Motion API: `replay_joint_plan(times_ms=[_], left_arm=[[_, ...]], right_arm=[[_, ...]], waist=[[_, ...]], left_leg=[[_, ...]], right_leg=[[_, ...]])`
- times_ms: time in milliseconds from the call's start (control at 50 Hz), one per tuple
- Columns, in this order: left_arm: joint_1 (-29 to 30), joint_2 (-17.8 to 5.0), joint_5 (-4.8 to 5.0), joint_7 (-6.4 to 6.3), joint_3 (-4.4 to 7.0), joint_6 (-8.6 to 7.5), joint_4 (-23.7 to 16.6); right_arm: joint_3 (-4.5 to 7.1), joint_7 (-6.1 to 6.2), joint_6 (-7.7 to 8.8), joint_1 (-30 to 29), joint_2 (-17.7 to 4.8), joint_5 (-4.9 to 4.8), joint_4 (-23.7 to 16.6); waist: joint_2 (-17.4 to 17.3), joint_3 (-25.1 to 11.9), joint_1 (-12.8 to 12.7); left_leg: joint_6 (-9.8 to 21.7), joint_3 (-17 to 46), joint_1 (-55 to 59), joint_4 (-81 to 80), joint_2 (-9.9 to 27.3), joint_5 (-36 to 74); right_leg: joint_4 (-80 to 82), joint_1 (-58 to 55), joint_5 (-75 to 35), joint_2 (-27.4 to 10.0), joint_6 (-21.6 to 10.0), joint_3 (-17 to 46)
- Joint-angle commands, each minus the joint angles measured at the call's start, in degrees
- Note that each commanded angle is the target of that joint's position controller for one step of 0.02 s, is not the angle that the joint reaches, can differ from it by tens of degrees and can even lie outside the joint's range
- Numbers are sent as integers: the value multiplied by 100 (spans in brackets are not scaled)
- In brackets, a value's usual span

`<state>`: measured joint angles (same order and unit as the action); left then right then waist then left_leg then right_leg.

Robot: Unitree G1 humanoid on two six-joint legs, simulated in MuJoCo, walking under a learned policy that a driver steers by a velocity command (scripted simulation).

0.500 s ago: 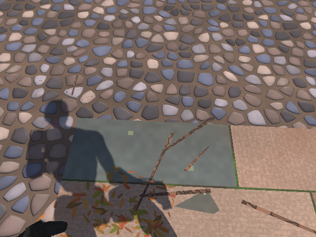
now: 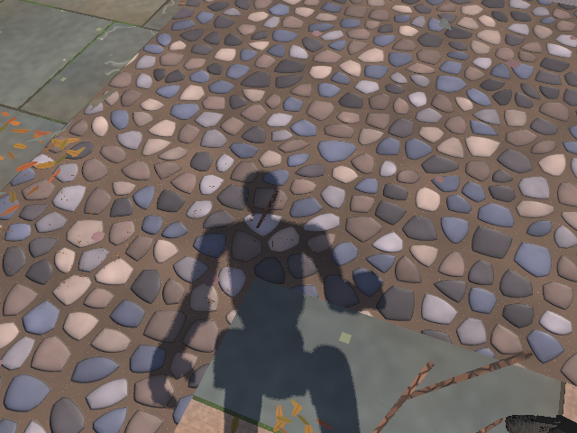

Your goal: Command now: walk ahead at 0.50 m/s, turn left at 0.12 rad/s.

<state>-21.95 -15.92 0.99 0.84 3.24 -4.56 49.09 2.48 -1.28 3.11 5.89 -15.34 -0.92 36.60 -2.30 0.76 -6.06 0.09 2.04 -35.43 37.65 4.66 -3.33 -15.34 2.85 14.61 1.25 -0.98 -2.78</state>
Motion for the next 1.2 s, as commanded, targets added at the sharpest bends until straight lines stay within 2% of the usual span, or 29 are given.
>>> replay_joint_plan(times_ms=[20,60,100,120,140,160,180,220,280,380,480,560,580,600,620,640,660,700,760,820,860,880,900,940,1040,1080,1120,1160,1200], left_arm=[[64,-1085,67,-22,241,-7,-232],[75,-1171,87,-43,266,59,-163],[151,-1096,91,-72,223,100,-143],[203,-839,-20,-86,105,78,-250],[-287,-222,-112,-63,-103,-39,-459],[-115,-609,-16,-35,-25,-152,-384],[327,-945,124,0,76,-208,-528],[765,-842,17,-14,69,-188,-591],[534,-566,-39,-15,47,-8,-494],[1265,-321,-147,-18,-44,26,-690],[1911,-355,-117,121,-56,-44,-848],[1287,-693,-233,125,92,-67,-648],[956,-1050,-279,73,179,-85,-590],[744,-1184,-402,22,156,-40,-606],[576,-689,-272,19,44,53,-516],[753,-554,-147,61,-26,116,-521],[1088,-548,-136,71,-24,161,-537],[1747,-485,-189,51,-58,208,-610],[2108,-508,-285,-7,-19,278,-570],[2091,-477,-189,-67,-23,310,-423],[1912,-296,-154,-75,-88,331,-269],[1814,-254,-183,-71,-108,340,-202],[1649,-303,-182,-78,-67,357,-199],[1729,-319,-198,-130,-61,370,-133],[1543,-267,-175,-168,-53,381,168],[1722,-409,-107,-163,-9,393,133],[1774,-351,-37,-178,3,439,124],[2003,-326,22,-153,45,426,-24],[2348,-339,48,-48,62,310,-271]], right_arm=[[75,-66,124,-632,-343,-43,-564],[122,-91,144,-537,-459,-35,-575],[317,-42,138,540,-788,37,-241],[446,24,113,1530,-1134,85,-46],[558,59,73,1960,-1769,150,20],[450,39,64,2100,-1316,65,65],[346,28,84,1714,-1083,49,53],[231,-2,97,1064,-743,88,17],[215,-19,198,747,-645,111,66],[269,85,216,866,-853,112,344],[277,166,85,1307,-980,58,694],[269,217,-17,1148,-938,26,835],[211,226,-5,1377,-784,123,828],[50,203,42,2172,-326,210,873],[7,182,-4,2333,-305,152,1034],[122,165,-80,2092,-757,49,999],[155,204,-183,1724,-789,-26,953],[193,328,-429,1321,-739,57,901],[130,414,-542,1533,-425,118,1087],[121,376,-497,1540,-342,150,1251],[117,344,-484,1407,-366,270,1248],[126,360,-472,1247,-535,295,1143],[216,380,-467,1046,-904,216,1186],[128,362,-344,836,-515,227,1241],[98,341,-141,953,-446,141,1453],[162,393,-156,975,-639,124,1457],[211,464,-205,1193,-704,119,1495],[307,512,-206,1502,-929,57,1498],[377,545,-75,1564,-1047,50,1470]], waist=[[722,207,109],[777,164,275],[639,-491,881],[299,-1231,1317],[-1224,-1895,1116],[-1111,-2171,1291],[-781,-1277,1226],[-249,-452,911],[-326,-245,510],[-79,58,564],[-192,-125,824],[-155,-469,403],[283,-891,376],[1174,-1745,630],[1671,-2323,473],[1235,-2049,440],[915,-1522,506],[788,-767,683],[1113,-623,861],[969,-709,901],[792,-500,894],[579,-225,794],[-89,78,484],[-359,187,502],[-97,-52,554],[8,-75,652],[-114,-172,775],[-607,186,982],[-804,669,1138]], left_leg=[[100,-175,266,-480,-151,76],[266,-242,592,-747,-245,-213],[536,-482,2290,-1097,-520,-137],[841,271,3866,-898,183,-44],[1747,2875,5752,-1283,1645,-672],[1943,3952,5779,-1909,1796,-1511],[1702,3177,5125,-2006,1602,-1595],[1462,2023,3684,-2294,1106,-848],[1443,1322,2685,-2765,841,15],[1267,222,2375,-2763,530,1998],[1003,59,2805,-2320,558,2111],[653,169,3169,-1116,429,2175],[377,-62,2846,-263,31,1561],[-26,-186,1486,1238,-458,-766],[-281,162,1092,2280,-632,-3519],[-315,459,898,2599,-441,-3753],[-335,368,617,2670,-293,-3550],[-375,283,839,2027,-39,-2978],[-376,15,1930,882,-129,-2257],[-230,-172,2662,-253,-236,-1006],[-55,-113,2989,-877,-186,-635],[97,245,2794,-1295,132,-864],[262,305,1953,-1401,135,-2016],[142,286,1235,-1769,45,-2566],[-8,147,1809,-1485,-45,-1135],[23,23,2117,-1284,-86,-786],[206,76,2329,-1421,8,-1923],[779,1072,2681,-2059,853,-3356],[1348,2195,2952,-2593,1922,-3269]], right_leg=[[451,63,-1490,-1536,-937,892],[171,-164,-1976,-1642,-836,885],[-1144,41,-3458,-1285,-594,460],[-2614,951,-2681,-1018,-361,201],[-4840,3240,452,-83,64,6],[-5682,4000,1817,-91,52,764],[-5897,4455,1456,-407,-19,765],[-5318,4132,607,-792,-7,600],[-4765,3397,97,-948,122,607],[-3004,3198,-1242,-777,285,432],[-1721,2504,-2203,-394,131,387],[-984,1508,-2204,-197,-226,323],[-1112,561,-4437,-667,-425,672],[-1516,-1293,-6047,-1880,-1309,1968],[-1327,-1554,-6098,-2378,-1888,2757],[-1092,-1063,-4834,-2170,-1755,2647],[-839,-537,-3486,-1997,-1543,2457],[-262,810,-1625,-1682,-1225,2075],[92,1806,-692,-1244,-1042,1446],[56,1956,255,-1118,-911,1218],[31,2212,1409,-897,-497,1127],[-145,2261,1669,-725,-242,1032],[-290,1922,1345,-369,-51,654],[-758,1096,469,-291,17,508],[-973,938,-600,-304,-103,455],[-1148,1205,-1017,-262,-146,480],[-1464,1577,132,-11,-191,316],[-2400,2683,1165,207,-183,22],[-3658,3759,1516,-310,-277,348]])
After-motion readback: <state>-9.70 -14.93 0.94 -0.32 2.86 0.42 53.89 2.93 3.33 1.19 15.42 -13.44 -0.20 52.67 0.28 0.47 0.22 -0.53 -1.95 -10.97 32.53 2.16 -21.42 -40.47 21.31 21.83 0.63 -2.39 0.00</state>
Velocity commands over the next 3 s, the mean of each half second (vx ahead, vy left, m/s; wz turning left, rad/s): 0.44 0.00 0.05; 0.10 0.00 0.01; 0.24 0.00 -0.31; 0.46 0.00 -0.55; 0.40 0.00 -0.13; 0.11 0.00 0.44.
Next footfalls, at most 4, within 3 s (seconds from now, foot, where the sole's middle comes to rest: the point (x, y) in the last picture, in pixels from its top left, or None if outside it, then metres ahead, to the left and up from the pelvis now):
0.12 left None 0.23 0.14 -0.78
0.58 right None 0.48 -0.09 -0.78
0.88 left None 0.41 0.17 -0.78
1.38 right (386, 412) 0.54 -0.12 -0.78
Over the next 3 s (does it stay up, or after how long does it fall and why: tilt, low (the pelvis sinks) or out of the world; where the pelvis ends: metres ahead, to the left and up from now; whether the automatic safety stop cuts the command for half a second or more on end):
stays up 1.07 -0.27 0.00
